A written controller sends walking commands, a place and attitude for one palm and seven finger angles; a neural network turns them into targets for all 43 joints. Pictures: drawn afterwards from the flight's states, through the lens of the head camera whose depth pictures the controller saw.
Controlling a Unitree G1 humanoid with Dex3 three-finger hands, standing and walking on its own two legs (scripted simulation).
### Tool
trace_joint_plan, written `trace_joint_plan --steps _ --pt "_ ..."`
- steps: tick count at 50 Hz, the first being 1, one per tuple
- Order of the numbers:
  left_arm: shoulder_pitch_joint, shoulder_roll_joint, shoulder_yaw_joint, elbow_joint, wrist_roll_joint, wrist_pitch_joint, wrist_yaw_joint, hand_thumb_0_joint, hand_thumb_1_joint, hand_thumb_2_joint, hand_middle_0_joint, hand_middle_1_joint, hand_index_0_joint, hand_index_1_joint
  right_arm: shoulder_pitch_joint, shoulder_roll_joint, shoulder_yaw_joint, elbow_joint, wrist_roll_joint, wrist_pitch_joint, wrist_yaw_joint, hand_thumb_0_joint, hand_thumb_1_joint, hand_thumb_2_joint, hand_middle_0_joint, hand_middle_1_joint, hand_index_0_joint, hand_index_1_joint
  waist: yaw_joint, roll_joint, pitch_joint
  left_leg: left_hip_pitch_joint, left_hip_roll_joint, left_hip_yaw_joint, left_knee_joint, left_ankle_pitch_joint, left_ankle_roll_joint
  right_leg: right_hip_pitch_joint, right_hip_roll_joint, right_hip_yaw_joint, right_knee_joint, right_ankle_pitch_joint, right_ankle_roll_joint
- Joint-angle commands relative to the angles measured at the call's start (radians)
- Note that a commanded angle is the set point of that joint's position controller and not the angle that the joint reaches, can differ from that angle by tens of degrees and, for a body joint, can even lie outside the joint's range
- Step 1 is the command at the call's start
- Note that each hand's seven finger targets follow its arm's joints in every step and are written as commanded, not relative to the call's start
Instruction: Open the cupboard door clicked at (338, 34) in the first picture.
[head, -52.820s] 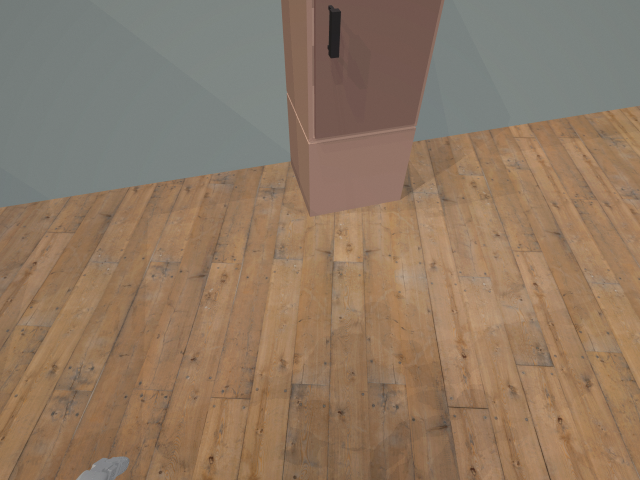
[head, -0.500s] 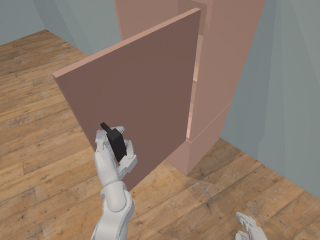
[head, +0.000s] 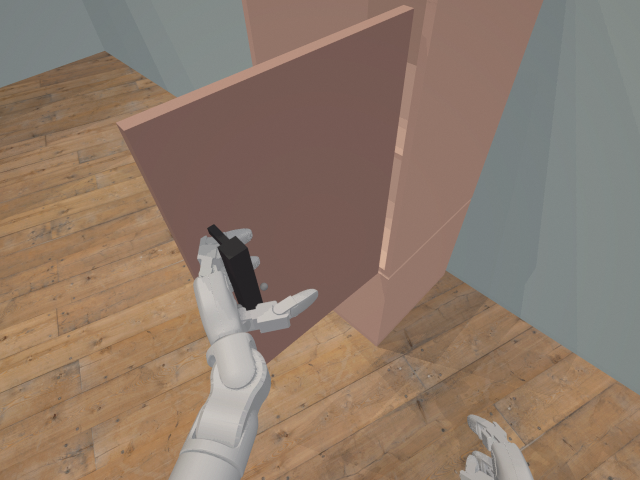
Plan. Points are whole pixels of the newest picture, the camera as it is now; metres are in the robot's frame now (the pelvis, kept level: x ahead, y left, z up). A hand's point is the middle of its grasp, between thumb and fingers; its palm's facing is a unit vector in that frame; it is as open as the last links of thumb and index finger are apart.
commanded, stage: open thumb and fingers to let go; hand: left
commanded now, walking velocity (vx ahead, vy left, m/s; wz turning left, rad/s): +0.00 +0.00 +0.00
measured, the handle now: (233, 268) +0.36 +0.14 +0.07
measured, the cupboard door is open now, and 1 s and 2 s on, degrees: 86 89 89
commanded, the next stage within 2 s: slide the hand sideways off the handle in 0.34 s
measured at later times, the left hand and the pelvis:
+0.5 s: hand (263, 296) +0.32 +0.09 +0.07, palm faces +0.32 -0.95 -0.03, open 14.7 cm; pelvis +0.00 +0.02 +0.00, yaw -1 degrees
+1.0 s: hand (252, 327) +0.28 +0.10 +0.07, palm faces -0.07 -1.00 -0.01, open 16.1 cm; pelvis +0.00 +0.03 +0.00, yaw -2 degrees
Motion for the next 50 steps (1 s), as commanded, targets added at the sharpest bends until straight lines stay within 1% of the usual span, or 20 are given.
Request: trace_joint_plan --steps 1,4,10,13,14,16,20,22,23,24,25,27,29,30,32,34,39,44,47,50 --pt "-0.245 -0.012 -0.019 -0.221 0.018 -0.061 0.003 0.0 -0.5 0.3 -0.275 -1.05 -0.275 -1.05 -0.076 -0.089 -0.03 -0.152 -0.003 -0.046 -0.002 0.0 -0.9 -0.9 0.2 0.3 0.2 0.3 -0.009 -0.123 -0.241 0.056 -0.037 0.03 -0.073 0.169 0.048 0.171 -0.013 0.095 -0.166 0.239 0.033" --pt "-0.229 -0.011 -0.016 -0.222 0.019 -0.056 0.014 0.0 -0.5 0.3 -0.25 -0.9 -0.25 -0.9 -0.076 -0.093 -0.028 -0.157 -0.002 -0.046 0.003 0.0 -0.9 -0.9 0.2 0.3 0.2 0.3 -0.004 -0.138 -0.219 0.048 -0.036 0.026 -0.084 0.157 0.047 0.167 -0.007 0.085 -0.17 0.205 0.028" --pt "-0.221 -0.052 -0.055 -0.26 0.049 -0.043 0.048 0.0 -0.5 0.3 -0.2 -0.6 -0.2 -0.6 -0.076 -0.088 -0.031 -0.168 -0.004 -0.045 0.013 0.0 -0.9 -0.9 0.2 0.3 0.2 0.3 0.002 -0.09 -0.234 0.065 -0.029 0.025 -0.085 0.185 0.043 0.149 0.006 0.059 -0.134 0.211 0.015" --pt "-0.227 -0.075 -0.076 -0.275 0.048 -0.031 0.055 0.0 -0.5 0.3 -0.175 -0.45 -0.175 -0.45 -0.079 -0.089 -0.029 -0.172 -0.003 -0.046 0.017 0.0 -0.9 -0.9 0.2 0.3 0.2 0.3 -0.003 -0.095 -0.226 0.066 -0.027 0.022 -0.083 0.18 0.041 0.134 0.011 0.05 -0.129 0.198 0.015" --pt "-0.234 -0.059 -0.064 -0.267 0.051 -0.027 0.06 0.0 -0.5 0.3 -0.167 -0.4 -0.167 -0.4 -0.077 -0.091 -0.031 -0.169 -0.002 -0.045 0.014 0.0 -0.9 -0.9 0.2 0.3 0.2 0.3 -0.007 -0.123 -0.217 0.059 -0.025 0.016 -0.083 0.172 0.041 0.132 0.013 0.05 -0.133 0.183 0.015" --pt "-0.238 -0.077 -0.076 -0.273 0.053 -0.02 0.066 0.0 -0.5 0.3 -0.15 -0.3 -0.15 -0.3 -0.087 -0.088 -0.029 -0.168 -0.001 -0.045 0.015 0.0 -0.9 -0.9 0.2 0.3 0.2 0.3 -0.004 -0.091 -0.206 0.06 -0.026 0.016 -0.085 0.158 0.039 0.115 0.013 0.044 -0.128 0.159 0.013" --pt "-0.289 -0.093 -0.093 -0.256 0.064 -0.002 0.082 0.0 -0.5 0.3 -0.15 -0.3 -0.15 -0.3 -0.097 -0.087 -0.026 -0.16 -0.005 -0.047 0.012 0.0 -0.9 -0.9 0.2 0.3 0.2 0.3 -0.018 -0.106 -0.211 0.058 -0.025 0.01 -0.076 0.137 0.04 0.084 0.015 0.039 -0.121 0.128 0.014" --pt "-0.291 -0.081 -0.079 -0.259 0.063 0.002 0.084 0.0 -0.5 0.3 -0.15 -0.3 -0.15 -0.3 -0.098 -0.086 -0.026 -0.157 -0.006 -0.043 0.009 0.0 -0.9 -0.9 0.2 0.3 0.2 0.3 -0.01 -0.101 -0.224 0.058 -0.028 0.012 -0.075 0.145 0.04 0.095 0.014 0.044 -0.121 0.139 0.013" --pt "-0.235 0.0 -0.268 -0.25 0.159 -0.034 -0.125 0.0 -0.5 0.3 -0.15 -0.3 -0.15 -0.3 -0.014 -0.114 -0.023 -0.126 0.0 -0.035 0.01 0.0 -0.9 -0.9 0.2 0.3 0.2 0.3 -0.083 -0.175 -0.187 0.085 -0.027 0.015 -0.063 0.167 0.056 0.071 0.008 0.067 -0.115 0.226 0.015" --pt "-0.301 0.077 -0.191 -0.318 0.118 -0.077 -0.243 0.0 -0.5 0.3 -0.15 -0.3 -0.15 -0.3 -0.01 -0.12 -0.034 -0.16 0.013 -0.035 0.003 0.0 -0.9 -0.9 0.2 0.3 0.2 0.3 -0.062 -0.128 -0.258 0.095 -0.029 0.017 -0.056 0.195 0.061 0.102 0.002 0.073 -0.103 0.277 0.009" --pt "-0.314 0.093 -0.198 -0.348 0.097 -0.109 -0.328 0.0 -0.5 0.3 -0.15 -0.3 -0.15 -0.3 -0.019 -0.115 -0.028 -0.171 0.016 -0.046 -0.004 0.0 -0.9 -0.9 0.2 0.3 0.2 0.3 -0.051 -0.074 -0.278 0.113 -0.033 0.02 -0.054 0.199 0.064 0.11 -0.001 0.08 -0.094 0.293 0.01" --pt "-0.287 0.121 -0.194 -0.346 0.026 -0.139 -0.484 0.0 -0.5 0.3 -0.15 -0.3 -0.15 -0.3 -0.009 -0.119 -0.018 -0.187 0.039 -0.069 -0.014 0.0 -0.9 -0.9 0.2 0.3 0.2 0.3 -0.053 -0.053 -0.261 0.13 -0.034 0.008 -0.066 0.183 0.062 0.11 0.004 0.073 -0.097 0.274 0.008" --pt "-0.271 0.053 -0.205 -0.347 -0.095 -0.124 -0.569 0.0 -0.5 0.3 -0.15 -0.3 -0.15 -0.3 -0.03 -0.113 -0.003 -0.214 0.067 -0.098 -0.018 0.0 -0.9 -0.9 0.2 0.3 0.2 0.3 -0.049 -0.004 -0.219 0.142 -0.034 -0.005 -0.09 0.138 0.056 0.095 0.014 0.057 -0.116 0.209 0.007" --pt "-0.261 0.046 -0.177 -0.314 -0.142 -0.111 -0.576 0.0 -0.5 0.3 -0.15 -0.3 -0.15 -0.3 -0.036 -0.112 0.002 -0.213 0.075 -0.112 -0.021 0.0 -0.9 -0.9 0.2 0.3 0.2 0.3 -0.054 -0.057 -0.169 0.124 -0.03 -0.014 -0.097 0.097 0.053 0.074 0.02 0.046 -0.13 0.164 0.014" --pt "-0.237 0.082 -0.095 -0.309 -0.182 -0.097 -0.55 0.0 -0.5 0.3 -0.15 -0.3 -0.15 -0.3 -0.042 -0.122 0.001 -0.217 0.079 -0.13 -0.021 0.0 -0.9 -0.9 0.2 0.3 0.2 0.3 -0.029 -0.114 -0.164 0.105 -0.032 -0.022 -0.119 0.05 0.046 0.081 0.022 0.04 -0.144 0.096 0.019" --pt "-0.185 0.1 -0.068 -0.313 -0.167 -0.087 -0.509 0.0 -0.5 0.3 -0.15 -0.3 -0.15 -0.3 -0.04 -0.123 0.003 -0.223 0.076 -0.142 -0.009 0.0 -0.9 -0.9 0.2 0.3 0.2 0.3 -0.004 -0.085 -0.166 0.1 -0.036 -0.019 -0.13 0.057 0.043 0.095 0.021 0.037 -0.136 0.089 0.015" --pt "-0.064 0.14 -0.043 -0.359 -0.106 -0.094 -0.458 0.0 -0.5 0.3 -0.15 -0.3 -0.15 -0.3 -0.026 -0.128 -0.005 -0.243 0.065 -0.144 0.015 0.0 -0.9 -0.9 0.2 0.3 0.2 0.3 0.009 -0.097 -0.178 0.089 -0.032 -0.002 -0.123 0.098 0.045 0.114 0.018 0.043 -0.123 0.127 0.015" --pt "0.024 0.202 0.025 -0.387 -0.106 -0.09 -0.466 0.0 -0.5 0.3 -0.15 -0.3 -0.15 -0.3 -0.027 -0.126 -0.003 -0.256 0.061 -0.131 0.014 0.0 -0.9 -0.9 0.2 0.3 0.2 0.3 0.024 -0.106 -0.159 0.055 -0.034 0.017 -0.119 0.098 0.048 0.147 0.017 0.061 -0.134 0.138 0.016" --pt "0.11 0.213 0.053 -0.437 -0.121 -0.094 -0.483 0.0 -0.5 0.3 -0.15 -0.3 -0.15 -0.3 -0.028 -0.119 -0.005 -0.266 0.063 -0.129 0.011 0.0 -0.9 -0.9 0.2 0.3 0.2 0.3 0.033 -0.066 -0.172 0.061 -0.036 0.032 -0.112 0.13 0.046 0.167 0.017 0.066 -0.128 0.19 0.017" --pt "0.169 0.218 0.067 -0.483 -0.14 -0.097 -0.498 0.0 -0.5 0.3 -0.15 -0.3 -0.15 -0.3 -0.029 -0.117 -0.008 -0.273 0.063 -0.131 0.008 0.0 -0.9 -0.9 0.2 0.3 0.2 0.3 0.029 -0.088 -0.171 0.056 -0.036 0.033 -0.103 0.157 0.047 0.182 0.019 0.07 -0.127 0.233 0.021"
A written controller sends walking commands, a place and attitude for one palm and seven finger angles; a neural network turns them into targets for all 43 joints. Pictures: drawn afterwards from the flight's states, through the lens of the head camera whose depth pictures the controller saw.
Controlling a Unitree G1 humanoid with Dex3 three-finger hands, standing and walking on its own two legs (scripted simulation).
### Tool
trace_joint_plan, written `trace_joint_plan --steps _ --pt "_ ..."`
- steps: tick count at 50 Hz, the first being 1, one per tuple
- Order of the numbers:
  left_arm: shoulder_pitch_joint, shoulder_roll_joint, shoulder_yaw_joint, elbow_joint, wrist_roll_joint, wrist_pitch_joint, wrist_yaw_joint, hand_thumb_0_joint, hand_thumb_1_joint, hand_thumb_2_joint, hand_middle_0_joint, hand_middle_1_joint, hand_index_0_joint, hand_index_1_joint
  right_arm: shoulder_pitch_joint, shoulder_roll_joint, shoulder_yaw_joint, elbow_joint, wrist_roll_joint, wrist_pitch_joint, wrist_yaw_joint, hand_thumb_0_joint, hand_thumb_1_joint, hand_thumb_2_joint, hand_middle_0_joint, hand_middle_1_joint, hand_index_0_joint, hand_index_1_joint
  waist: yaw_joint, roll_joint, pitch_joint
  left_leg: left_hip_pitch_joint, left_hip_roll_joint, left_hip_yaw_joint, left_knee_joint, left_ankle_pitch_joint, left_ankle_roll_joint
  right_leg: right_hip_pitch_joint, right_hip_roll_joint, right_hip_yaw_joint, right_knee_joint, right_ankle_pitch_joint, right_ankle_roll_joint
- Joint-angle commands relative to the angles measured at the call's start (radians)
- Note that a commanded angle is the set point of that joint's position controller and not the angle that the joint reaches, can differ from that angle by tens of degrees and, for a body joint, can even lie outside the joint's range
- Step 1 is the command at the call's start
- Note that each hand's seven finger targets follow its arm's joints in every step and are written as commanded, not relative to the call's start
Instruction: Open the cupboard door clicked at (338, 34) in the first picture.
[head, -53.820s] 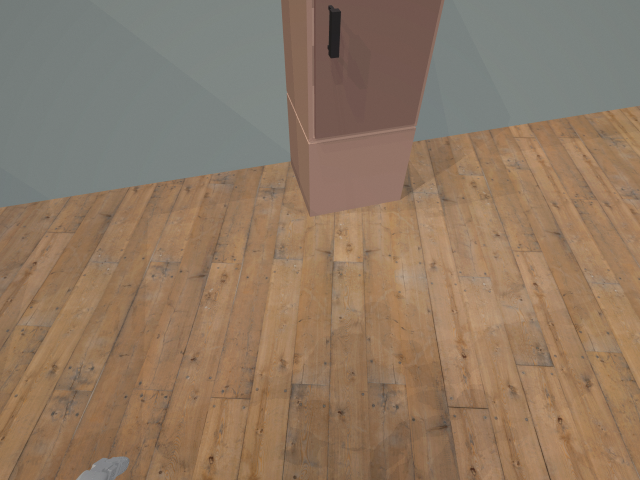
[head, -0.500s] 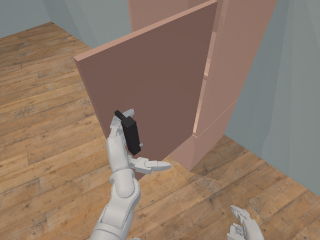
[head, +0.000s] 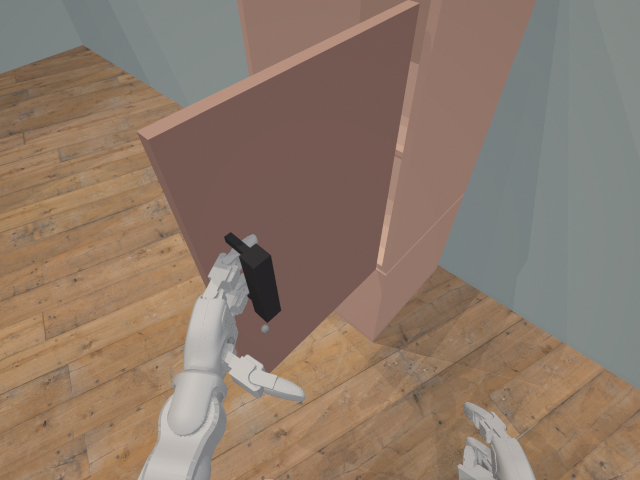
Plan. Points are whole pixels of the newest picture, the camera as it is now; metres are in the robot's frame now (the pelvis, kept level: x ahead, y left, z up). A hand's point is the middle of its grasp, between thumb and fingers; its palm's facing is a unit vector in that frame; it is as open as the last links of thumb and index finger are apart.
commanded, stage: slide the hand sideways off the handle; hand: left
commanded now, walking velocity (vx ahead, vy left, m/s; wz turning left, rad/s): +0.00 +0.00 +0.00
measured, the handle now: (251, 276) +0.35 +0.11 +0.07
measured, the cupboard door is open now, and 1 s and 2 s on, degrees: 89 89 89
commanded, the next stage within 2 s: draw the hand back to the body in 0.64 s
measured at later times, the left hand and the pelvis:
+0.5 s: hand (207, 375) +0.22 +0.14 +0.07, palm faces +0.06 -1.00 -0.04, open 16.1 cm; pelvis +0.02 -0.02 -0.01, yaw +1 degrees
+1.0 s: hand (169, 375) +0.21 +0.17 +0.09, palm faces +0.05 -1.00 -0.06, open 16.3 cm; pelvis +0.01 +0.00 -0.01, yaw +1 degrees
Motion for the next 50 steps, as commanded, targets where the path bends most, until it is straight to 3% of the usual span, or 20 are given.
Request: trace_joint_plan --steps 1,2,4,7,10,13,19,20,22,27,29,31,36,38,40,43,45,50 --pt "-0.029 0.065 0.105 -0.283 -0.03 -0.068 0.007 0.0 -0.5 0.3 -0.15 -0.3 -0.15 -0.3 -0.088 -0.1 -0.042 -0.171 0.0 -0.055 -0.011 0.0 -0.9 -0.9 0.2 0.3 0.2 0.3 0.035 -0.064 -0.2 0.037 -0.03 -0.014 -0.126 0.193 0.01 0.171 0.024 0.018 -0.124 0.247 -0.015" --pt "-0.007 0.05 0.087 -0.305 -0.032 -0.07 0.0 0.0 -0.5 0.3 -0.15 -0.3 -0.15 -0.3 -0.09 -0.098 -0.041 -0.175 0.001 -0.059 -0.01 0.0 -0.9 -0.9 0.2 0.3 0.2 0.3 0.032 -0.038 -0.191 0.04 -0.032 -0.013 -0.122 0.197 0.009 0.162 0.025 0.015 -0.12 0.255 -0.015" --pt "0.035 0.076 0.111 -0.313 -0.038 -0.073 -0.008 0.0 -0.5 0.3 -0.15 -0.3 -0.15 -0.3 -0.082 -0.103 -0.044 -0.172 0.001 -0.062 -0.013 0.0 -0.9 -0.9 0.2 0.3 0.2 0.3 0.025 -0.09 -0.183 0.026 -0.03 -0.017 -0.11 0.201 0.012 0.16 0.028 0.018 -0.121 0.261 -0.011" --pt "0.054 0.092 0.119 -0.359 -0.043 -0.088 -0.029 0.0 -0.5 0.3 -0.15 -0.3 -0.15 -0.3 -0.075 -0.104 -0.047 -0.173 0.002 -0.072 -0.017 0.0 -0.9 -0.9 0.2 0.3 0.2 0.3 0.016 -0.055 -0.182 0.021 -0.033 -0.017 -0.095 0.199 0.011 0.145 0.024 0.023 -0.11 0.27 -0.009" --pt "0.095 0.101 0.124 -0.379 -0.058 -0.094 -0.056 0.0 -0.5 0.3 -0.15 -0.3 -0.15 -0.3 -0.077 -0.107 -0.049 -0.179 0.003 -0.081 -0.023 0.0 -0.9 -0.9 0.2 0.3 0.2 0.3 0.011 -0.064 -0.179 0.005 -0.036 -0.018 -0.078 0.189 0.013 0.136 0.022 0.032 -0.109 0.264 -0.003" --pt "0.17 0.123 0.164 -0.404 -0.078 -0.098 -0.081 0.0 -0.5 0.3 -0.15 -0.3 -0.15 -0.3 -0.064 -0.106 -0.051 -0.18 0.005 -0.088 -0.028 0.0 -0.9 -0.9 0.2 0.3 0.2 0.3 0.021 -0.074 -0.214 0.002 -0.039 -0.019 -0.065 0.222 0.012 0.164 0.021 0.035 -0.096 0.322 -0.001" --pt "0.308 0.174 0.242 -0.43 -0.125 -0.106 -0.14 0.0 -0.5 0.3 -0.15 -0.3 -0.15 -0.3 -0.064 -0.111 -0.054 -0.189 0.013 -0.097 -0.037 0.0 -0.9 -0.9 0.2 0.3 0.2 0.3 0.033 -0.086 -0.207 -0.038 -0.044 -0.022 -0.041 0.233 0.009 0.191 0.012 0.058 -0.089 0.376 0.009" --pt "0.301 0.161 0.224 -0.454 -0.129 -0.11 -0.152 0.0 -0.5 0.3 -0.15 -0.3 -0.15 -0.3 -0.069 -0.109 -0.052 -0.193 0.012 -0.102 -0.038 0.0 -0.9 -0.9 0.2 0.3 0.2 0.3 0.024 -0.059 -0.2 -0.036 -0.046 -0.019 -0.032 0.23 0.01 0.176 0.006 0.064 -0.089 0.389 0.014" --pt "0.328 0.188 0.266 -0.443 -0.143 -0.12 -0.168 0.0 -0.5 0.3 -0.15 -0.3 -0.15 -0.3 -0.06 -0.112 -0.057 -0.186 0.015 -0.105 -0.041 0.0 -0.9 -0.9 0.2 0.3 0.2 0.3 0.023 -0.081 -0.19 -0.048 -0.043 -0.024 -0.026 0.221 0.008 0.162 0.01 0.06 -0.084 0.377 0.015" --pt "0.336 0.17 0.22 -0.49 -0.165 -0.146 -0.229 0.0 -0.5 0.3 -0.15 -0.3 -0.15 -0.3 -0.054 -0.123 -0.059 -0.196 0.02 -0.128 -0.046 0.0 -0.9 -0.9 0.2 0.3 0.2 0.3 -0.001 -0.037 -0.18 -0.053 -0.044 -0.032 0.001 0.197 0.012 0.101 0.013 0.059 -0.077 0.306 0.014" --pt "0.365 0.196 0.245 -0.471 -0.178 -0.146 -0.246 0.0 -0.5 0.3 -0.15 -0.3 -0.15 -0.3 -0.053 -0.128 -0.062 -0.195 0.022 -0.133 -0.051 0.0 -0.9 -0.9 0.2 0.3 0.2 0.3 0.001 -0.071 -0.168 -0.076 -0.042 -0.04 0.01 0.181 0.011 0.092 0.014 0.064 -0.08 0.269 0.014" --pt "0.327 0.2 0.245 -0.484 -0.187 -0.149 -0.261 0.0 -0.5 0.3 -0.15 -0.3 -0.15 -0.3 -0.054 -0.131 -0.06 -0.198 0.023 -0.14 -0.056 0.0 -0.9 -0.9 0.2 0.3 0.2 0.3 -0.005 -0.058 -0.169 -0.087 -0.044 -0.04 0.019 0.158 0.012 0.073 0.012 0.069 -0.082 0.216 0.013" --pt "0.306 0.186 0.225 -0.5 -0.189 -0.134 -0.25 0.0 -0.5 0.3 -0.15 -0.3 -0.15 -0.3 -0.054 -0.132 -0.058 -0.204 0.028 -0.158 -0.061 0.0 -0.9 -0.9 0.2 0.3 0.2 0.3 0.002 -0.019 -0.186 -0.066 -0.041 -0.048 0.014 0.149 0.013 0.042 0.022 0.043 -0.066 0.156 0.001" --pt "0.322 0.216 0.254 -0.518 -0.183 -0.121 -0.233 0.0 -0.5 0.3 -0.15 -0.3 -0.15 -0.3 -0.05 -0.13 -0.058 -0.208 0.03 -0.159 -0.061 0.0 -0.9 -0.9 0.2 0.3 0.2 0.3 0.015 -0.027 -0.2 -0.059 -0.039 -0.05 0.001 0.156 0.012 0.059 0.025 0.034 -0.063 0.159 -0.002" --pt "0.335 0.222 0.254 -0.563 -0.172 -0.102 -0.216 0.0 -0.5 0.3 -0.15 -0.3 -0.15 -0.3 -0.059 -0.124 -0.053 -0.22 0.034 -0.158 -0.059 0.0 -0.9 -0.9 0.2 0.3 0.2 0.3 0.027 0.025 -0.212 -0.031 -0.037 -0.049 -0.023 0.166 0.014 0.076 0.028 0.022 -0.063 0.163 -0.006" --pt "0.329 0.224 0.258 -0.576 -0.168 -0.063 -0.19 0.0 -0.5 0.3 -0.15 -0.3 -0.15 -0.3 -0.057 -0.119 -0.043 -0.22 0.036 -0.157 -0.062 0.0 -0.9 -0.9 0.2 0.3 0.2 0.3 0.023 0.007 -0.176 -0.017 -0.032 -0.053 -0.049 0.162 0.013 0.079 0.033 0.008 -0.078 0.164 -0.005" --pt "0.357 0.23 0.286 -0.553 -0.175 -0.038 -0.187 0.0 -0.5 0.3 -0.15 -0.3 -0.15 -0.3 -0.062 -0.119 -0.043 -0.216 0.038 -0.155 -0.064 0.0 -0.9 -0.9 0.2 0.3 0.2 0.3 0.028 -0.037 -0.157 -0.024 -0.029 -0.053 -0.062 0.157 0.012 0.097 0.034 0.007 -0.094 0.159 -0.001" --pt "0.356 0.237 0.295 -0.584 -0.194 0.008 -0.207 0.0 -0.5 0.3 -0.15 -0.3 -0.15 -0.3 -0.073 -0.125 -0.032 -0.217 0.043 -0.164 -0.066 0.0 -0.9 -0.9 0.2 0.3 0.2 0.3 0.027 -0.002 -0.126 0.006 -0.028 -0.055 -0.098 0.143 0.012 0.113 0.034 -0.001 -0.126 0.138 -0.001"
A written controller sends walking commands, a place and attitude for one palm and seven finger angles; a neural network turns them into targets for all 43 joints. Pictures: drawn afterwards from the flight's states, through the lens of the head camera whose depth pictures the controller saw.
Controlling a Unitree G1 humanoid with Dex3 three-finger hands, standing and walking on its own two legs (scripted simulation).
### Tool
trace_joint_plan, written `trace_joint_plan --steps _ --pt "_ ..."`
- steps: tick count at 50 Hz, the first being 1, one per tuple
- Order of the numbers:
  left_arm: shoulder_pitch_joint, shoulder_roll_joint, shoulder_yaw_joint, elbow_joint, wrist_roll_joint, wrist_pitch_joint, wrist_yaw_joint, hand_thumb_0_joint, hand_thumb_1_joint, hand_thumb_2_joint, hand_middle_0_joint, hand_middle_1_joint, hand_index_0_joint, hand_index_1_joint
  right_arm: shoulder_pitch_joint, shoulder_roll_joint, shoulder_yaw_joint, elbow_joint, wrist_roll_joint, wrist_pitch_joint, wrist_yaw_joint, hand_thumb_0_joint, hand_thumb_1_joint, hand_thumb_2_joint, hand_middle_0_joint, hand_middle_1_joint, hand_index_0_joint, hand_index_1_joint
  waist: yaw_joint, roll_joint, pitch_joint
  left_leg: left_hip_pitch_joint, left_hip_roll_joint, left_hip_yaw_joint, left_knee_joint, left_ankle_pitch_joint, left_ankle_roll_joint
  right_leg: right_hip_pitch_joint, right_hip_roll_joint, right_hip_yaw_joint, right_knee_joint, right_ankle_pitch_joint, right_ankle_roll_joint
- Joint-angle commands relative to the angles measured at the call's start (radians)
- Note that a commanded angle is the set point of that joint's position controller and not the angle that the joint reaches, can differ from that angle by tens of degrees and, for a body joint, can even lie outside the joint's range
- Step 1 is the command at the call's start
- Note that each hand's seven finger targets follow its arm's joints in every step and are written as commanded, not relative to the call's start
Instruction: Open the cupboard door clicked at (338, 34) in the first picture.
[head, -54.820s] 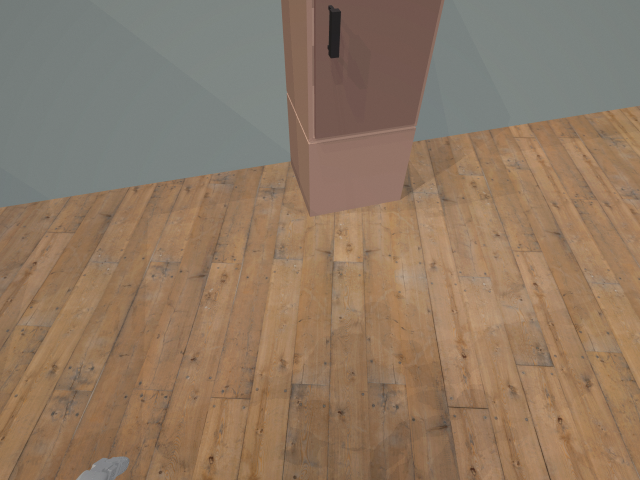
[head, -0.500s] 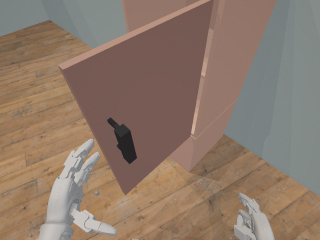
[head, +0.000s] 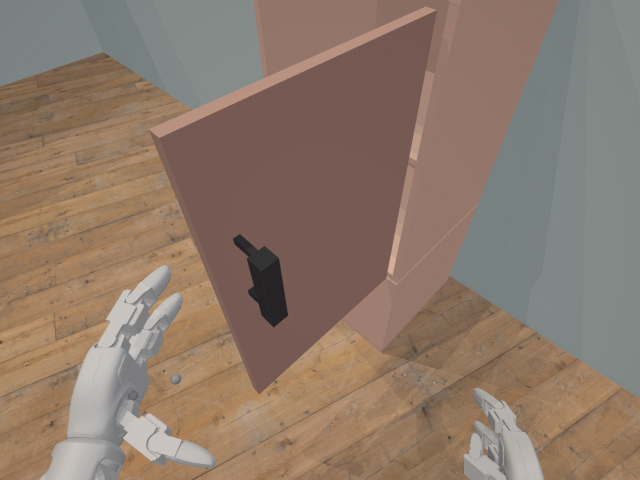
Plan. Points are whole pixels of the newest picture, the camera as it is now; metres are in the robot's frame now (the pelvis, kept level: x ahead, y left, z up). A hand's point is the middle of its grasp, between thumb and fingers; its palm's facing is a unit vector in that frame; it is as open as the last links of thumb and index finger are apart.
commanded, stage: draw the hand back to the body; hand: left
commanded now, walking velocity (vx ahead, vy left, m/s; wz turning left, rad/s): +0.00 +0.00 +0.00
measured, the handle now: (258, 279) +0.34 +0.10 +0.08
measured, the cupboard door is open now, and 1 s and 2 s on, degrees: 89 89 89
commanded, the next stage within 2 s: step back with the hand held close in 1.32 s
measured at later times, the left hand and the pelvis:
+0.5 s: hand (85, 365) +0.19 +0.23 +0.15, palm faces +0.29 -0.89 -0.36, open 14.3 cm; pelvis +0.01 +0.01 +0.04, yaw +0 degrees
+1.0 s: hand (5, 303) +0.22 +0.27 +0.21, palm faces +0.46 -0.79 -0.41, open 8.5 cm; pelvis +0.02 +0.01 +0.05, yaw -1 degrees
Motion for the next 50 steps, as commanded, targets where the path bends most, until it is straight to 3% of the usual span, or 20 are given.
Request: trace_joint_plan --steps 1,7,12,13,14,15,16,18,20,24,31,32,35,38,45,47,50 --pt "-0.022 0.103 0.083 -0.239 -0.029 -0.026 -0.005 0.0 -0.5 0.3 -0.15 -0.3 -0.15 -0.3 -0.097 -0.118 -0.039 -0.169 0.001 -0.071 -0.012 0.0 -0.9 -0.9 0.2 0.3 0.2 0.3 0.011 -0.039 -0.091 0.062 -0.033 -0.016 -0.184 0.2 0.015 0.128 0.029 0.033 -0.176 0.188 0.0" --pt "-0.002 0.13 0.12 -0.298 -0.049 -0.008 -0.031 0.0 -0.5 0.3 -0.15 -0.3 -0.15 -0.3 -0.096 -0.122 -0.036 -0.153 0.003 -0.098 -0.016 0.0 -0.9 -0.9 0.2 0.3 0.2 0.3 0.021 -0.019 -0.101 0.119 -0.032 -0.024 -0.212 0.263 0.013 0.17 0.032 0.016 -0.186 0.264 -0.002" --pt "0.001 0.155 0.176 -0.294 -0.074 0.027 -0.056 0.0 -0.325 0.375 -0.156 -0.3 -0.156 -0.3 -0.109 -0.122 -0.036 -0.133 0.007 -0.105 -0.02 0.0 -0.9 -0.9 0.2 0.3 0.2 0.3 0.028 -0.028 -0.073 0.145 -0.032 -0.024 -0.233 0.293 0.012 0.201 0.033 0.012 -0.213 0.304 0.0" --pt "-0.038 0.34 0.218 -0.367 0.098 0.048 0.088 0.0 -0.29 0.39 -0.158 -0.3 -0.158 -0.3 -0.112 -0.123 -0.039 -0.133 -0.009 -0.089 -0.043 0.0 -0.9 -0.9 0.2 0.3 0.2 0.3 0.061 -0.007 -0.087 0.163 -0.024 -0.002 -0.281 0.299 0.019 0.258 0.006 0.071 -0.274 0.293 -0.014" --pt "0.007 0.267 0.196 -0.337 0.115 0.077 0.153 0.0 -0.255 0.405 -0.159 -0.3 -0.159 -0.3 -0.113 -0.102 -0.03 -0.124 -0.02 -0.084 -0.05 0.0 -0.9 -0.9 0.2 0.3 0.2 0.3 0.044 -0.024 -0.018 0.167 -0.03 0.003 -0.299 0.267 0.018 0.241 0.004 0.065 -0.314 0.251 -0.011" --pt "0.011 0.198 0.128 -0.338 0.138 0.094 0.185 0.0 -0.22 0.42 -0.16 -0.3 -0.16 -0.3 -0.117 -0.101 -0.021 -0.117 -0.021 -0.077 -0.048 0.0 -0.9 -0.9 0.2 0.3 0.2 0.3 0.031 0.008 0.014 0.19 -0.027 0.003 -0.316 0.263 0.019 0.245 -0.002 0.055 -0.325 0.24 -0.008" --pt "0.015 0.194 0.122 -0.32 0.151 0.108 0.21 0.0 -0.185 0.435 -0.161 -0.3 -0.161 -0.3 -0.116 -0.1 -0.022 -0.107 -0.021 -0.068 -0.049 0.0 -0.9 -0.9 0.2 0.3 0.2 0.3 0.028 -0.006 0.03 0.211 -0.021 0.0 -0.331 0.275 0.02 0.252 -0.001 0.047 -0.336 0.247 -0.006" --pt "0.005 0.205 0.122 -0.351 0.172 0.112 0.24 0.0 -0.115 0.465 -0.164 -0.3 -0.164 -0.3 -0.131 -0.107 -0.02 -0.099 -0.026 -0.061 -0.047 0.0 -0.9 -0.9 0.2 0.3 0.2 0.3 0.028 0.022 0.012 0.264 -0.019 -0.001 -0.366 0.295 0.021 0.29 -0.001 0.041 -0.358 0.258 -0.005" --pt "0.01 0.22 0.141 -0.329 0.181 0.115 0.26 0.0 -0.045 0.495 -0.166 -0.3 -0.166 -0.3 -0.143 -0.107 -0.019 -0.086 -0.03 -0.058 -0.05 0.0 -0.9 -0.9 0.2 0.3 0.2 0.3 0.033 -0.038 0.024 0.294 -0.016 0.004 -0.393 0.32 0.025 0.327 -0.001 0.037 -0.39 0.282 -0.002" --pt "-0.036 0.253 0.187 -0.311 0.191 0.108 0.28 0.0 0.095 0.555 -0.171 -0.3 -0.171 -0.3 -0.17 -0.112 -0.02 -0.057 -0.035 -0.055 -0.052 0.0 -0.9 -0.9 0.2 0.3 0.2 0.3 0.039 -0.027 0.049 0.35 -0.015 0.007 -0.458 0.324 0.024 0.385 -0.001 0.038 -0.45 0.278 -0.004" --pt "-0.077 0.259 0.23 -0.288 0.193 0.097 0.284 0.0 0.34 0.66 -0.18 -0.3 -0.18 -0.3 -0.195 -0.109 -0.021 -0.021 -0.044 -0.05 -0.044 0.0 -0.9 -0.9 0.2 0.3 0.2 0.3 0.049 -0.011 0.066 0.422 -0.01 0.01 -0.541 0.401 0.019 0.47 0.001 0.033 -0.498 0.342 -0.003" --pt "-0.078 0.262 0.239 -0.297 0.193 0.094 0.283 0.0 0.375 0.675 -0.181 -0.3 -0.181 -0.3 -0.198 -0.11 -0.024 -0.019 -0.045 -0.048 -0.042 0.0 -0.9 -0.9 0.2 0.3 0.2 0.3 0.053 0.013 0.059 0.437 -0.01 0.013 -0.547 0.419 0.019 0.482 0.002 0.036 -0.504 0.355 -0.004" --pt "-0.079 0.272 0.264 -0.285 0.19 0.091 0.281 0.0 0.48 0.72 -0.185 -0.3 -0.185 -0.3 -0.204 -0.11 -0.028 -0.011 -0.046 -0.043 -0.036 0.0 -0.9 -0.9 0.2 0.3 0.2 0.3 0.057 -0.019 0.066 0.449 -0.007 0.013 -0.564 0.446 0.018 0.507 0.005 0.036 -0.52 0.381 -0.004" --pt "-0.096 0.292 0.297 -0.316 0.191 0.083 0.281 0.0 0.585 0.765 -0.189 -0.3 -0.189 -0.3 -0.201 -0.112 -0.033 -0.004 -0.048 -0.041 -0.029 0.0 -0.9 -0.9 0.2 0.3 0.2 0.3 0.06 0.015 0.035 0.482 -0.006 0.014 -0.57 0.515 0.015 0.534 0.007 0.038 -0.522 0.431 -0.006" --pt "-0.133 0.314 0.353 -0.278 0.179 0.083 0.279 0.0 0.83 0.87 -0.198 -0.3 -0.198 -0.3 -0.215 -0.111 -0.041 0.01 -0.045 -0.021 -0.024 0.0 -0.9 -0.9 0.2 0.3 0.2 0.3 0.06 0.002 0.079 0.49 -0.005 0.025 -0.588 0.507 0.015 0.536 0.008 0.043 -0.551 0.437 -0.002" --pt "-0.15 0.333 0.38 -0.28 0.177 0.077 0.281 0.0 0.9 0.9 -0.2 -0.3 -0.2 -0.3 -0.213 -0.112 -0.045 0.014 -0.045 -0.018 -0.026 0.0 -0.9 -0.9 0.2 0.3 0.2 0.3 0.063 -0.003 0.065 0.503 -0.006 0.028 -0.588 0.516 0.017 0.543 0.009 0.044 -0.555 0.447 -0.002" --pt "-0.114 0.285 0.337 -0.242 0.174 0.083 0.271 0.0 0.9 0.9 -0.2 -0.3 -0.2 -0.3 -0.213 -0.114 -0.049 0.015 -0.046 -0.013 -0.02 0.0 -0.9 -0.9 0.2 0.3 0.2 0.3 0.06 -0.019 0.072 0.508 -0.005 0.033 -0.589 0.535 0.022 0.545 0.006 0.044 -0.56 0.47 0.002"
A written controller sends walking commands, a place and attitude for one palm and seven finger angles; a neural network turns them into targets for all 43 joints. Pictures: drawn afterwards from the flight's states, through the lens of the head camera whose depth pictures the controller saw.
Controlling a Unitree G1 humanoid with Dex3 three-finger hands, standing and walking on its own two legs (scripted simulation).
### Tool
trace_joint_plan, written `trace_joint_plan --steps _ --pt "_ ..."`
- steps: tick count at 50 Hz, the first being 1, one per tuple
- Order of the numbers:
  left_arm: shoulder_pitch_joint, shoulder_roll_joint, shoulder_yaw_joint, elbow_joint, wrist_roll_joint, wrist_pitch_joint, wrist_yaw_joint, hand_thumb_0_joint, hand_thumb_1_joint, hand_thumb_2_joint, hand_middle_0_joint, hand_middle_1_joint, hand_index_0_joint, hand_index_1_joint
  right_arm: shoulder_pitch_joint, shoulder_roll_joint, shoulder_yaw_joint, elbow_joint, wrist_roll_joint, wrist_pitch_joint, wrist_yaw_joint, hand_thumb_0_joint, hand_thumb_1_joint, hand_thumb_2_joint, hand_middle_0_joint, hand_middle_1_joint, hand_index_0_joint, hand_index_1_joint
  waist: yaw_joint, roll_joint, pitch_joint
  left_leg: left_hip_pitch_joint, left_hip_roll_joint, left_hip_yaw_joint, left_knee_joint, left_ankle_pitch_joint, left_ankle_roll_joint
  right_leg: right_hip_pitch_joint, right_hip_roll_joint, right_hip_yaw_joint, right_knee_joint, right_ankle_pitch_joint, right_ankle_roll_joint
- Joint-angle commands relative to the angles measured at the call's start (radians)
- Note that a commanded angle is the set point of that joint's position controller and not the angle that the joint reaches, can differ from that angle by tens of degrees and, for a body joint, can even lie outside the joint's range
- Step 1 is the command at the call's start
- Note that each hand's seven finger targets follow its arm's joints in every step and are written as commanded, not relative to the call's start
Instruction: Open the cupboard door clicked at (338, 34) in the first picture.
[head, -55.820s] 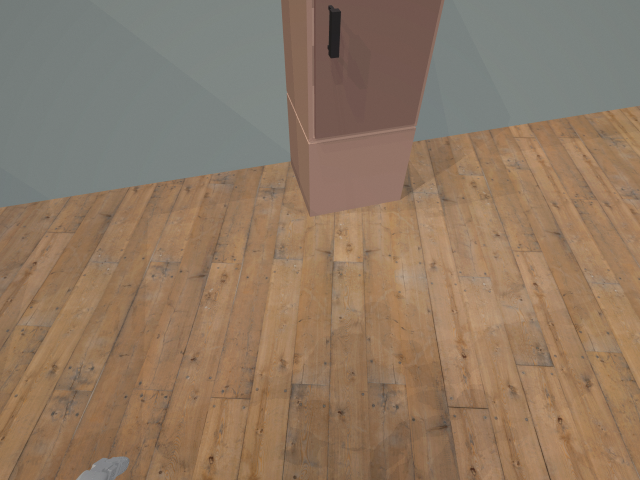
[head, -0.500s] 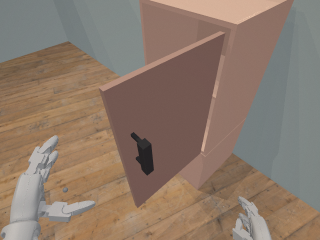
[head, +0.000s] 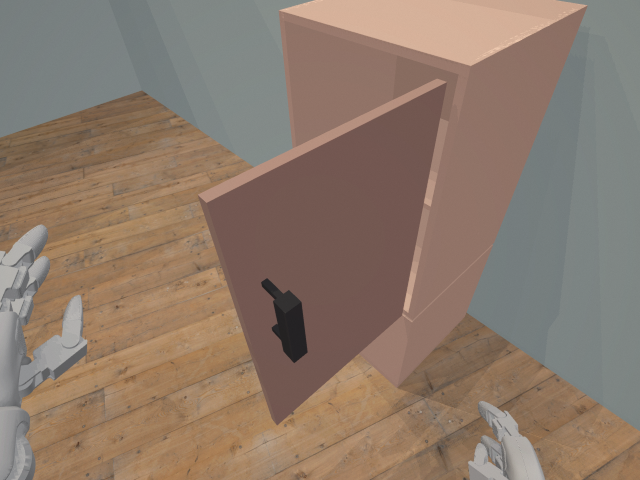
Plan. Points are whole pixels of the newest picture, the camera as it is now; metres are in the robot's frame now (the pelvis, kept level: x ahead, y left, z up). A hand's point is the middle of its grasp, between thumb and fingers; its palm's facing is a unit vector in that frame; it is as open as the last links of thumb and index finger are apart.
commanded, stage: draw the hand back to the body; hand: left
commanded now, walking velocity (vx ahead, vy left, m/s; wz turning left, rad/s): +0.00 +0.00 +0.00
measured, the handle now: (282, 319) +0.32 +0.10 +0.02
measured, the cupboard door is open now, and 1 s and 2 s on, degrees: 89 89 89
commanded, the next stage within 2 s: step back with the hand held close in 0.32 s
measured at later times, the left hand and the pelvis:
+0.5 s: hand (77, 344) +0.18 +0.26 +0.16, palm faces +0.46 -0.79 -0.40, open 7.4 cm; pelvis -0.01 -0.01 +0.00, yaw +0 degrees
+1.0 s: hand (23, 405) +0.13 +0.28 +0.15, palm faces +0.39 -0.77 -0.51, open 7.4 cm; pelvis -0.08 +0.02 -0.01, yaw +0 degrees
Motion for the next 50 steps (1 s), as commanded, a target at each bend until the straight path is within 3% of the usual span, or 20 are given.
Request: trace_joint_plan --steps 1,4,7,9,12,15,17,21,22,23,24,25,27,29,32,35,41,45,50 --pt "-0.055 0.147 0.079 -0.171 -0.005 -0.052 0.011 0.0 0.9 0.9 -0.2 -0.3 -0.2 -0.3 -0.127 -0.101 -0.04 -0.155 -0.003 -0.045 -0.003 0.0 -0.9 -0.9 0.2 0.3 0.2 0.3 0.0 -0.029 -0.071 -0.016 0.013 0.002 -0.053 0.32 0.011 0.026 0.006 0.019 -0.048 0.261 -0.013" --pt "-0.074 0.169 0.092 -0.181 -0.004 -0.054 0.012 0.0 0.9 0.9 -0.2 -0.3 -0.2 -0.3 -0.13 -0.105 -0.043 -0.154 -0.006 -0.041 -0.004 0.0 -0.9 -0.9 0.2 0.3 0.2 0.3 0.002 -0.056 -0.081 -0.018 0.009 -0.001 -0.053 0.315 0.013 0.039 0.008 0.019 -0.053 0.262 -0.014" --pt "-0.097 0.184 0.104 -0.215 0.001 -0.061 0.018 0.0 0.9 0.9 -0.2 -0.3 -0.2 -0.3 -0.135 -0.098 -0.041 -0.154 -0.005 -0.046 -0.008 0.0 -0.9 -0.9 0.2 0.3 0.2 0.3 0.004 0.009 -0.087 -0.008 0.005 -0.001 -0.062 0.297 0.01 0.035 0.008 0.022 -0.056 0.238 -0.016" --pt "-0.1 0.197 0.115 -0.215 0.001 -0.063 0.02 0.0 0.9 0.9 -0.2 -0.3 -0.2 -0.3 -0.137 -0.097 -0.039 -0.151 -0.007 -0.051 -0.011 0.0 -0.9 -0.9 0.2 0.3 0.2 0.3 0.005 0.003 -0.08 -0.012 0.002 -0.003 -0.062 0.289 0.009 0.038 0.007 0.023 -0.063 0.235 -0.018" --pt "-0.084 0.182 0.108 -0.203 -0.001 -0.064 0.019 0.0 0.9 0.9 -0.2 -0.3 -0.2 -0.3 -0.138 -0.093 -0.039 -0.15 -0.006 -0.054 -0.012 0.0 -0.9 -0.9 0.2 0.3 0.2 0.3 0.004 -0.019 -0.064 -0.012 0.003 0.001 -0.064 0.278 0.011 0.026 0.01 0.022 -0.068 0.23 -0.014" --pt "-0.089 0.175 0.1 -0.197 -0.001 -0.065 0.017 0.0 0.9 0.9 -0.2 -0.3 -0.2 -0.3 -0.139 -0.094 -0.04 -0.146 -0.006 -0.056 -0.01 0.0 -0.9 -0.9 0.2 0.3 0.2 0.3 0.001 0.006 -0.047 -0.014 0.005 0.002 -0.07 0.264 0.01 0.018 0.008 0.026 -0.076 0.212 -0.014" --pt "-0.089 0.167 0.093 -0.189 -0.002 -0.065 0.015 0.0 0.9 0.9 -0.2 -0.3 -0.2 -0.3 -0.14 -0.094 -0.041 -0.144 -0.005 -0.055 -0.009 0.0 -0.9 -0.9 0.2 0.3 0.2 0.3 0.0 -0.02 -0.043 -0.011 0.006 0.001 -0.072 0.253 0.011 0.012 0.012 0.024 -0.082 0.198 -0.013" --pt "-0.085 0.177 0.103 -0.181 -0.004 -0.068 0.014 0.0 0.9 0.9 -0.2 -0.3 -0.2 -0.3 -0.141 -0.094 -0.043 -0.141 -0.006 -0.058 -0.01 0.0 -0.9 -0.9 0.2 0.3 0.2 0.3 0.003 -0.018 -0.057 -0.005 0.005 0.004 -0.074 0.233 0.014 0.014 0.009 0.029 -0.089 0.182 -0.011" --pt "-0.166 0.21 0.119 -0.283 -0.004 -0.082 0.018 0.0 0.9 0.9 -0.2 -0.3 -0.2 -0.3 -0.15 -0.095 -0.042 -0.152 -0.006 -0.066 -0.01 0.0 -0.9 -0.9 0.2 0.3 0.2 0.3 0.003 0.002 -0.098 0.009 0.0 0.001 -0.067 0.24 0.016 0.029 0.007 0.035 -0.088 0.195 -0.011" --pt "-0.203 0.318 0.231 -0.301 0.002 -0.117 0.025 0.0 0.9 0.9 -0.2 -0.3 -0.2 -0.3 -0.128 -0.113 -0.038 -0.185 0.005 -0.04 -0.011 0.0 -0.9 -0.9 0.2 0.3 0.2 0.3 -0.046 -0.046 0.013 -0.084 0.02 -0.018 -0.029 0.18 0.028 -0.095 -0.035 0.096 -0.133 0.223 -0.009" --pt "-0.177 0.303 0.225 -0.251 0.007 -0.124 0.021 0.0 0.9 0.9 -0.2 -0.3 -0.2 -0.3 -0.124 -0.1 -0.037 -0.172 0.003 -0.024 -0.013 0.0 -0.9 -0.9 0.2 0.3 0.2 0.3 -0.044 -0.057 0.021 -0.109 0.016 -0.031 -0.017 0.147 0.024 -0.102 -0.058 0.096 -0.14 0.211 -0.014" --pt "-0.041 0.226 0.172 -0.183 0.003 -0.118 0.012 0.0 0.9 0.9 -0.2 -0.3 -0.2 -0.3 -0.127 -0.102 -0.044 -0.169 -0.003 -0.01 -0.014 0.0 -0.9 -0.9 0.2 0.3 0.2 0.3 -0.048 -0.095 0.0 -0.098 0.02 -0.028 0.001 0.167 0.024 -0.116 -0.066 0.091 -0.131 0.223 -0.014" --pt "0.035 0.187 0.135 -0.201 0.003 -0.117 0.005 0.0 0.9 0.9 -0.2 -0.3 -0.2 -0.3 -0.125 -0.115 -0.053 -0.186 -0.003 0.01 -0.008 0.0 -0.9 -0.9 0.2 0.3 0.2 0.3 -0.054 -0.055 -0.061 -0.093 0.027 -0.016 0.013 0.218 0.022 -0.108 -0.072 0.079 -0.098 0.268 -0.011" --pt "0.073 0.197 0.147 -0.225 0.0 -0.121 0.009 0.0 0.9 0.9 -0.2 -0.3 -0.2 -0.3 -0.125 -0.119 -0.06 -0.195 -0.001 0.022 -0.012 0.0 -0.9 -0.9 0.2 0.3 0.2 0.3 -0.054 -0.028 -0.127 -0.096 0.037 -0.02 0.013 0.302 0.019 -0.068 -0.07 0.065 -0.05 0.34 -0.008" --pt "0.107 0.231 0.18 -0.262 -0.003 -0.118 0.018 0.0 0.9 0.9 -0.2 -0.3 -0.2 -0.3 -0.12 -0.118 -0.07 -0.214 0.006 0.043 -0.015 0.0 -0.9 -0.9 0.2 0.3 0.2 0.3 -0.055 -0.068 -0.195 -0.105 0.053 -0.022 0.025 0.376 0.015 -0.04 -0.065 0.06 0.002 0.412 -0.002" --pt "0.117 0.246 0.193 -0.295 -0.004 -0.116 0.026 0.0 0.9 0.9 -0.2 -0.3 -0.2 -0.3 -0.121 -0.114 -0.072 -0.23 0.01 0.054 -0.021 0.0 -0.9 -0.9 0.2 0.3 0.2 0.3 -0.056 -0.061 -0.202 -0.133 0.057 -0.027 0.035 0.385 0.011 -0.042 -0.071 0.063 0.032 0.438 -0.004" --pt "0.119 0.257 0.206 -0.347 0.004 -0.131 0.044 0.0 0.9 0.9 -0.2 -0.3 -0.2 -0.3 -0.113 -0.122 -0.074 -0.245 0.011 0.047 -0.025 0.0 -0.9 -0.9 0.2 0.3 0.2 0.3 -0.053 -0.004 -0.165 -0.245 0.08 -0.066 -0.008 0.247 0.025 -0.061 -0.045 0.064 0.073 0.269 0.001" --pt "0.116 0.244 0.203 -0.342 0.013 -0.143 0.049 0.0 0.9 0.9 -0.2 -0.3 -0.2 -0.3 -0.106 -0.128 -0.075 -0.248 0.01 0.035 -0.022 0.0 -0.9 -0.9 0.2 0.3 0.2 0.3 -0.059 -0.005 -0.127 -0.375 0.098 -0.09 -0.047 0.039 0.043 -0.042 -0.037 0.079 0.1 0.157 0.003" --pt "0.083 0.243 0.215 -0.375 0.033 -0.171 0.056 0.0 0.9 0.9 -0.2 -0.3 -0.2 -0.3 -0.093 -0.139 -0.075 -0.255 0.009 0.008 -0.017 0.0 -0.9 -0.9 0.2 0.3 0.2 0.3 -0.063 0.042 -0.097 -0.554 0.119 -0.137 -0.101 -0.255 0.071 0.011 -0.017 0.084 0.163 0.048 0.008"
